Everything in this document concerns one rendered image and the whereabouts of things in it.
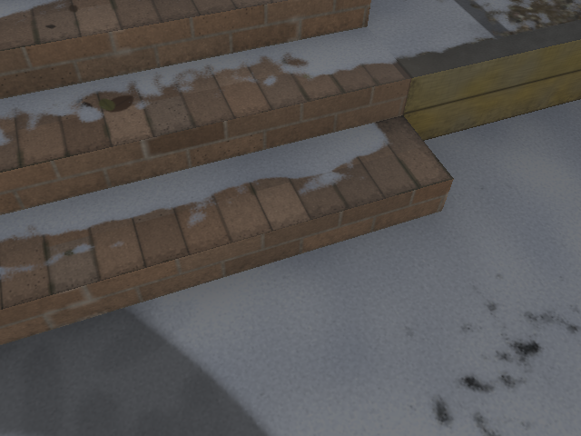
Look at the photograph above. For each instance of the stairs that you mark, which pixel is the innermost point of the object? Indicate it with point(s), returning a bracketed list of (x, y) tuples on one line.
[(150, 146)]

